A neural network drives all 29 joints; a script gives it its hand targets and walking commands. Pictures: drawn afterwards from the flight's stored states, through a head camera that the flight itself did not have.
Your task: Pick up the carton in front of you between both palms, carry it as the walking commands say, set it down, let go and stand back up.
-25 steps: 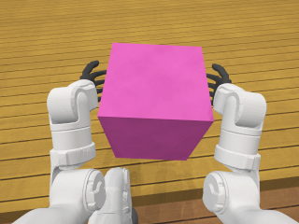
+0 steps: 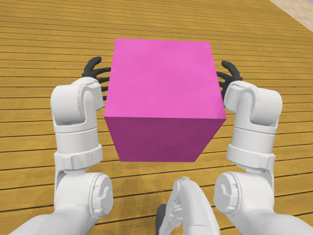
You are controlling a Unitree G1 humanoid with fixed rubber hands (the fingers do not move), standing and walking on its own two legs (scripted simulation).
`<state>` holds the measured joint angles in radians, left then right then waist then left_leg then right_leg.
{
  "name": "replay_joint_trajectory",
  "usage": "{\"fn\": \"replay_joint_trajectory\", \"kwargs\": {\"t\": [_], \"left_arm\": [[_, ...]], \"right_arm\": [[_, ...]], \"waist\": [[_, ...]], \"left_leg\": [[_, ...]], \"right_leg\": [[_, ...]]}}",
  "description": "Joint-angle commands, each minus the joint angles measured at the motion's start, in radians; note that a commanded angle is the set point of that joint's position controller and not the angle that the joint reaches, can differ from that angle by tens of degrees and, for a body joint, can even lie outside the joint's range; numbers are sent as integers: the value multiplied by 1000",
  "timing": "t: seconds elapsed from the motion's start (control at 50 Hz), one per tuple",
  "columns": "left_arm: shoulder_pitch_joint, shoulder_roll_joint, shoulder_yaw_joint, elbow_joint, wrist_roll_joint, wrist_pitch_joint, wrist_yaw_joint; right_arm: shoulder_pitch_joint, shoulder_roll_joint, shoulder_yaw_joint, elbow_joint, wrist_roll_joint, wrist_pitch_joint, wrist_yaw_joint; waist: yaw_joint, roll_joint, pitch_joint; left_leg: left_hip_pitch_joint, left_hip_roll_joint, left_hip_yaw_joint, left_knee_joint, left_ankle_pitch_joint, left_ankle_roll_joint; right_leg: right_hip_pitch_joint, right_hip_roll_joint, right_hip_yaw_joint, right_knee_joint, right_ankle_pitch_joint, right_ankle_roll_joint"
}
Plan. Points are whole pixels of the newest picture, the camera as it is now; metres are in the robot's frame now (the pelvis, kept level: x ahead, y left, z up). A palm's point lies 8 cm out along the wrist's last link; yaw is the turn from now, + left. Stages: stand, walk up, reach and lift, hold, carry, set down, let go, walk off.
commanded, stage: carry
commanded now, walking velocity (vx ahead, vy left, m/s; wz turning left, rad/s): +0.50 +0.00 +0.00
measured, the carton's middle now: (160, 108) +0.39 +0.01 +0.12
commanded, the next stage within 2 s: none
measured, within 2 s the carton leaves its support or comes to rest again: neither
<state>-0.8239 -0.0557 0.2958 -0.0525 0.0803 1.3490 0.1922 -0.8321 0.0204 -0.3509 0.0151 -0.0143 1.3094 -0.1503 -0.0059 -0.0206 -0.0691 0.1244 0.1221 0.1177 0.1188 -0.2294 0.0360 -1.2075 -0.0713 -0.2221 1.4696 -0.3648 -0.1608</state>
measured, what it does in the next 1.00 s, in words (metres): climbs: right foot 0.18 m higher, then left foot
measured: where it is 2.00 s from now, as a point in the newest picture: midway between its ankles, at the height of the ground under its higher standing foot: (142, 94)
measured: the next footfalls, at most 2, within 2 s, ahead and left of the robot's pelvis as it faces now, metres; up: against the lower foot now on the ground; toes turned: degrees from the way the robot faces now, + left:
right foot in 0.04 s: +0.27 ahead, -0.10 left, +0.18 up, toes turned -5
left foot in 0.50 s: +0.50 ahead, +0.14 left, +0.18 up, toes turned +8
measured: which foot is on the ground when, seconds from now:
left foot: down 0.00-0.06, up 0.08-0.48, down 0.50-0.96, up 0.98-1.00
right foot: up 0.00-0.02, down 0.04-0.50, up 0.52-0.92, down 0.94-1.00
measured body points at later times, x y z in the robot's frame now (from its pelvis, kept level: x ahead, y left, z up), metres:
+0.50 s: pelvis +0.33 +0.03 +0.14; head +0.31 +0.03 +0.59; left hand +0.70 +0.19 +0.35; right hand +0.70 -0.12 +0.35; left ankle +0.46 +0.13 -0.58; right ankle +0.23 -0.09 -0.58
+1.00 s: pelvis +0.62 +0.01 +0.16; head +0.63 +0.01 +0.61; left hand +0.94 +0.16 +0.25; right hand +0.95 -0.14 +0.25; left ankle +0.48 +0.12 -0.53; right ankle +0.68 -0.08 -0.58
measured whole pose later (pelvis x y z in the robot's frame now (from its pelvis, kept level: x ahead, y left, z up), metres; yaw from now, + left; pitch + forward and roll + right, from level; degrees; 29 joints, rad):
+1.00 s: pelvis +0.62 +0.01 +0.16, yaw +2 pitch +5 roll -1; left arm -0.39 -0.17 0.22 -0.14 0.10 1.14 0.12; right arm -0.36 0.12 -0.24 -0.18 -0.08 1.16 -0.12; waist 0.01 0.02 -0.09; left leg -0.27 0.07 0.08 0.83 -0.44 -0.02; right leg -0.40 -0.03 -0.20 0.46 -0.14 -0.06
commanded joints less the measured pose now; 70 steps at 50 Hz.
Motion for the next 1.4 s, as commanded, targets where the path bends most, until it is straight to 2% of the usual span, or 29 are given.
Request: {"fn": "replay_joint_trajectory", "kwargs": {"t": [0.0,0.02,0.04,0.06,0.08,0.14,0.2,0.3,0.4,0.46,0.48,0.5,0.52,0.58,0.6,0.7,0.88,0.9,0.92,0.94,0.96,1.02,1.1,1.24,1.3,1.32,1.34,1.36,1.38], "left_arm": [[-734,-898,-632,-1,-361,4,-72],[-782,-952,-662,-24,-390,-9,-83],[-791,-986,-693,-39,-416,-24,-94],[-808,-1002,-707,-49,-446,-46,-107],[-802,-1058,-722,-40,-494,-57,-123],[-895,-1114,-769,-131,-549,-102,-155],[-829,-1099,-769,-101,-547,-114,-162],[-697,-971,-689,-47,-444,-62,-144],[-556,-853,-550,113,-328,-14,-140],[-545,-800,-473,181,-267,-2,-132],[-547,-781,-449,203,-248,0,-128],[-537,-773,-429,225,-240,7,-125],[-545,-795,-424,250,-233,10,-120],[-588,-905,-434,240,-238,-12,-121],[-590,-953,-449,236,-240,-26,-126],[-559,-1063,-567,140,-254,-112,-138],[-244,-1064,-750,-42,-309,-182,-179],[-205,-1061,-765,-72,-311,-182,-187],[-115,-1048,-765,-87,-304,-179,-193],[-69,-1005,-757,-100,-275,-182,-191],[-16,-1011,-769,-132,-270,-183,-194],[46,-1073,-851,-308,-295,-190,-219],[181,-1066,-873,-419,-343,-183,-248],[372,-917,-875,-449,-329,-121,-259],[350,-854,-876,-453,-332,-98,-248],[339,-831,-871,-452,-333,-89,-244],[313,-826,-880,-478,-343,-76,-241],[298,-834,-895,-476,-350,-71,-243],[293,-865,-900,-469,-352,-76,-246]], "right_arm": [[-575,750,472,-37,201,45,118],[-601,757,462,-47,173,40,121],[-592,773,449,-51,148,25,122],[-536,774,429,-61,125,16,123],[-560,755,417,-36,101,3,116],[-578,774,432,-87,53,-20,104],[-574,754,481,-126,62,-45,97],[-518,751,558,-98,120,0,96],[-574,817,586,2,191,43,102],[-589,841,563,83,226,49,102],[-585,848,550,104,233,47,100],[-575,826,530,121,230,46,94],[-626,826,519,124,236,41,87],[-693,957,543,68,282,10,109],[-711,1005,559,50,293,-7,117],[-643,1096,637,-23,296,-83,138],[-219,1038,766,-147,211,-150,140],[-162,1035,792,-174,213,-150,143],[-138,1024,821,-216,224,-146,149],[-110,1042,853,-244,237,-133,158],[-88,1043,875,-288,250,-131,167],[-15,1089,944,-385,290,-148,189],[138,1100,1001,-519,291,-146,189],[360,963,956,-532,243,-81,195],[387,901,923,-503,241,-58,192],[399,881,910,-492,235,-51,190],[388,865,895,-473,232,-52,188],[397,891,893,-466,238,-51,188],[375,914,902,-490,255,-53,193]], "waist": [[167,449,-449],[232,415,-533],[214,281,-627],[164,-182,-753],[134,-121,-761],[108,-31,-519],[91,84,-426],[87,-18,-390],[82,-159,-317],[16,-137,-354],[-20,-99,-411],[-38,68,-426],[-35,322,-474],[-29,73,-386],[-29,64,-363],[-22,161,-401],[-14,155,-395],[-12,125,-430],[20,38,-485],[34,-203,-552],[38,-299,-497],[32,-40,-407],[21,-139,-361],[26,-146,-183],[-2,-83,-202],[-25,7,-227],[-30,275,-295],[-26,331,-287],[-22,250,-280]], "left_leg": [[-122,74,55,334,1813,107],[-65,54,78,656,1773,74],[-263,-19,-6,958,1280,45],[-561,-268,-133,1554,158,-44],[-675,-262,-365,1820,43,7],[-935,-124,-347,1788,-56,75],[-939,-74,-267,1532,-246,70],[-898,-4,-114,958,27,39],[-671,-103,49,482,196,7],[-413,-157,103,311,204,10],[-222,-87,2,334,156,29],[-118,122,-332,334,226,74],[103,279,-692,266,214,232],[-26,243,-549,207,113,191],[-89,219,-475,178,106,161],[-65,161,-250,91,83,134],[7,67,19,318,544,31],[-120,53,43,428,516,5],[-315,47,55,611,301,-26],[-616,-60,35,838,72,-63],[-864,-123,-22,958,-280,-67],[-916,-14,-102,961,-220,-49],[-776,-28,-31,705,-62,-74],[-595,-74,92,364,175,-45],[-270,-121,153,327,79,-19],[-119,-17,2,292,-10,-6],[45,234,-480,165,-159,131],[79,312,-655,78,-74,188],[38,297,-566,96,19,189]], "right_leg": [[812,186,-85,-360,138,-1],[933,221,-44,-609,130,32],[1142,126,274,-755,4,-27],[1305,-190,977,-1008,144,-275],[1311,-197,1027,-998,240,-272],[1189,-172,797,-914,209,-137],[1116,-205,649,-979,180,-121],[1115,-153,365,-1074,336,-81],[1127,-90,187,-1101,419,-6],[1143,-62,93,-869,659,75],[1032,-50,71,-720,534,121],[859,6,49,-485,256,156],[530,125,132,-284,-113,167],[424,8,244,-204,-38,130],[459,-18,248,-272,4,132],[534,-21,181,-553,114,181],[919,70,-6,-1165,363,169],[1118,38,21,-1147,331,149],[1337,-109,196,-1109,310,102],[1573,-305,552,-1098,354,-39],[1657,-347,662,-1137,450,-99],[1509,-313,458,-1151,573,-26],[1366,-224,262,-1242,457,20],[1238,-169,114,-1231,492,81],[1077,-112,20,-972,504,129],[937,-76,-8,-771,387,165],[679,34,22,-476,156,206],[529,67,114,-313,-125,195],[498,5,185,-221,-129,168]]}}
